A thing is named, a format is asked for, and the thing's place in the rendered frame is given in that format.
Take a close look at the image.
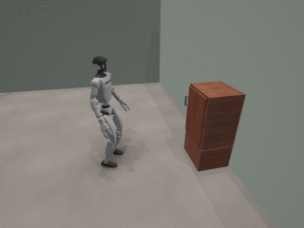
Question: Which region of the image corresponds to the robot shin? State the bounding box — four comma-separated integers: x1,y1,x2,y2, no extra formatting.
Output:
104,141,116,163
114,134,123,151

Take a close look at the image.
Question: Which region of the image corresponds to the robot left hand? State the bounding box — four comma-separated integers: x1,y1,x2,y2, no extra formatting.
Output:
120,100,130,112

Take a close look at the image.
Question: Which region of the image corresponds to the right robot forearm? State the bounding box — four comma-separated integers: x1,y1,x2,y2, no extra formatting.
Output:
90,100,105,124

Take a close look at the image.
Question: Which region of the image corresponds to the left robot shin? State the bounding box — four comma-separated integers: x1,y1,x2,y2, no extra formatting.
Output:
114,134,123,151

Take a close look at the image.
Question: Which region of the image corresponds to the cupboard door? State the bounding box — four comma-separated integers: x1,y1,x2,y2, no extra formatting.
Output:
185,86,208,148

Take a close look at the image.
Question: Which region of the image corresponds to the left robot forearm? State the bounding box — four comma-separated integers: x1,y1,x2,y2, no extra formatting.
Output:
111,87,123,103

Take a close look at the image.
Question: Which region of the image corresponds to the robot right hand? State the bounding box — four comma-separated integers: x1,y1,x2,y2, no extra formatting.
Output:
100,123,114,139

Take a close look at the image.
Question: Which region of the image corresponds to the right robot upper arm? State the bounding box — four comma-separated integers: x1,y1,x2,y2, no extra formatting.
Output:
89,78,101,105

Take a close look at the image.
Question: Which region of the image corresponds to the handle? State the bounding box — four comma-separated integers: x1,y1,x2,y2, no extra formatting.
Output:
184,95,190,105

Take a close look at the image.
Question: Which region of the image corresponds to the right robot shin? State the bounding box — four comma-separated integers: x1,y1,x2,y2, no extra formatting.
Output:
104,141,116,163

